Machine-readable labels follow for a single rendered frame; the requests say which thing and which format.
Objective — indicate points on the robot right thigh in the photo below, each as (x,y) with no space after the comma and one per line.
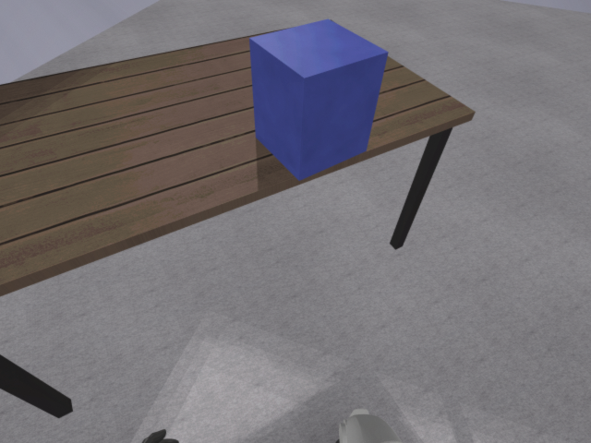
(366,428)

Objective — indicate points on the carton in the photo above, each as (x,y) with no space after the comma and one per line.
(315,92)

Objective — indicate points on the table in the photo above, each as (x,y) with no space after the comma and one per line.
(97,160)

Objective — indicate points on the right robot shin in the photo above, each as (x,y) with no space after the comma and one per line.
(359,411)

